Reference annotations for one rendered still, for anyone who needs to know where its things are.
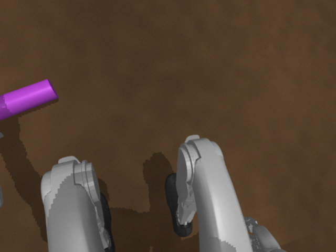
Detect right robot foot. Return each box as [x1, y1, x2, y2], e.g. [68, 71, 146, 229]
[165, 173, 193, 237]

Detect bottle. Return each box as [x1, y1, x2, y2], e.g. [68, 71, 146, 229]
[0, 79, 58, 121]

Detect right robot hand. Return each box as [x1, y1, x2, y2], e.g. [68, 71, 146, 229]
[244, 216, 281, 252]

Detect left robot foot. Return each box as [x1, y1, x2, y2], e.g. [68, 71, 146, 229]
[100, 192, 115, 252]

